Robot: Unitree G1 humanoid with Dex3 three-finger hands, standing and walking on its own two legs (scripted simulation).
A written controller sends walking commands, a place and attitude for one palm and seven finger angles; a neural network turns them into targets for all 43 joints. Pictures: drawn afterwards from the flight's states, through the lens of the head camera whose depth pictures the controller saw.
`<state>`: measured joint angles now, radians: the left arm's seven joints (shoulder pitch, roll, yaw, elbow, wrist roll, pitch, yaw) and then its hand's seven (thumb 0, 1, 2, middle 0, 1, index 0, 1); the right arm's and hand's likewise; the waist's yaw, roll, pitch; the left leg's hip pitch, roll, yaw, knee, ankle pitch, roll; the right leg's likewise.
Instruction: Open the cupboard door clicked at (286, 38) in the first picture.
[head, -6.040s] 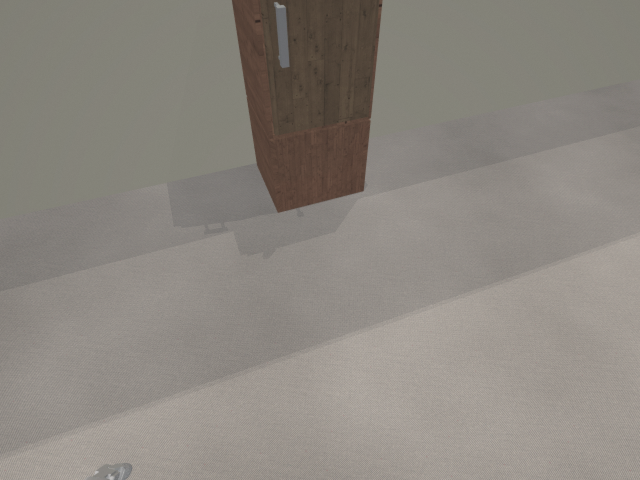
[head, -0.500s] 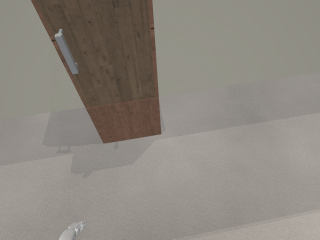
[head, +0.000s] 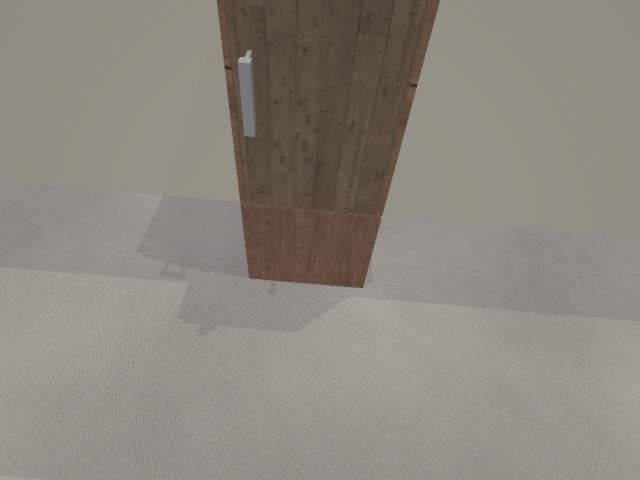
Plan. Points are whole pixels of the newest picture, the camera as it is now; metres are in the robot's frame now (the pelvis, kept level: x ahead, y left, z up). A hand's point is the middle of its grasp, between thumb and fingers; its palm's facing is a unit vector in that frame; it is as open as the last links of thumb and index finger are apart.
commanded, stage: take the last steps up to it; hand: left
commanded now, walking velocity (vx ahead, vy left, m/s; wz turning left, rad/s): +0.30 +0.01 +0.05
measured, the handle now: (249, 94) +0.86 +0.24 +0.03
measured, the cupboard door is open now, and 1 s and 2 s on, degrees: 0 0 0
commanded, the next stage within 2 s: come to a stop and stand still in 0.82 s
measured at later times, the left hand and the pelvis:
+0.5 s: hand (241, 396) +0.27 +0.14 -0.16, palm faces +0.01 -0.98 -0.19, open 7.4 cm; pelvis +0.15 -0.03 -0.02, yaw +2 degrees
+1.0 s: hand (219, 410) +0.25 +0.18 -0.18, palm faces +0.10 -0.98 -0.16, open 7.4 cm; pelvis +0.30 +0.01 +0.00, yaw +1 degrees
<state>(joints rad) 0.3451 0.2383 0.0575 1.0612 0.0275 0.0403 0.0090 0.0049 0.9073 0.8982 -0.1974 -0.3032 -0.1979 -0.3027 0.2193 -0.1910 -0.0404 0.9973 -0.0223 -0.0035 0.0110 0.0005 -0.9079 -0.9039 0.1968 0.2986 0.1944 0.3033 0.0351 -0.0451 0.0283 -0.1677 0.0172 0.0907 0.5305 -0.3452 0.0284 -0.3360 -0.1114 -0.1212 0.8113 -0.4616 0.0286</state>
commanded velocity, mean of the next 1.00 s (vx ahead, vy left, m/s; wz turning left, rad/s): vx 0.20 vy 0.00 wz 0.01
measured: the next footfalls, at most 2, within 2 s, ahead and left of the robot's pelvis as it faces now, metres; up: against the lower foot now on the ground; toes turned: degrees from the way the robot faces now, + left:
right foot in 0.42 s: +0.26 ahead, -0.12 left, +0.00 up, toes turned -7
left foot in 0.90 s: +0.34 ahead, +0.11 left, +0.00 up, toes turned +5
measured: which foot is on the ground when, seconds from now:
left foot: down 0.00-0.44, up 0.46-0.88, down 0.90-1.00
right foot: up 0.00-0.40, down 0.42-0.90, up 0.92-1.00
